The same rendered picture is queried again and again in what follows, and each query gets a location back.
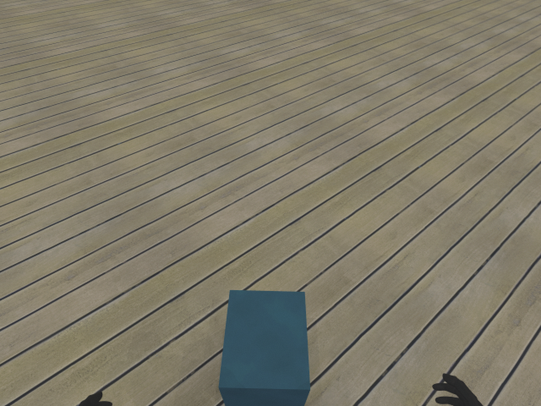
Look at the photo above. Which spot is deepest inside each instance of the carton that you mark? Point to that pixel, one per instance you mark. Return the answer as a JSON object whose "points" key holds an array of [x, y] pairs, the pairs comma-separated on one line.
{"points": [[265, 357]]}

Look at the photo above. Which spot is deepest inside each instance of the right robot hand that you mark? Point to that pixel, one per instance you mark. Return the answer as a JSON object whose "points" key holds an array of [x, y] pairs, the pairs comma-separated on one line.
{"points": [[458, 387]]}

